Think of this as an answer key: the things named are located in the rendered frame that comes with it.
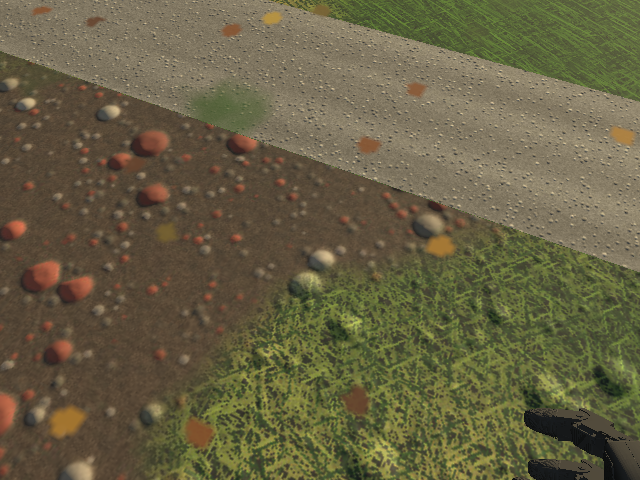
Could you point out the robot right hand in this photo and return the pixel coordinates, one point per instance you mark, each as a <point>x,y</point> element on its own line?
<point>591,433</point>

